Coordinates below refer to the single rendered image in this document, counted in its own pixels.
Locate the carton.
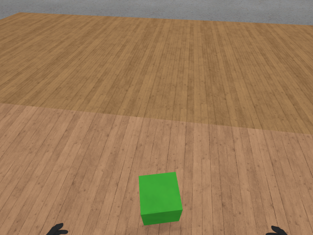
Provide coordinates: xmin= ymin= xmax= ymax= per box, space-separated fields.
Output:
xmin=139 ymin=172 xmax=183 ymax=225

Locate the robot left hand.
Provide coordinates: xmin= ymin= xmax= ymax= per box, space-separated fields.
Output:
xmin=46 ymin=223 xmax=68 ymax=235

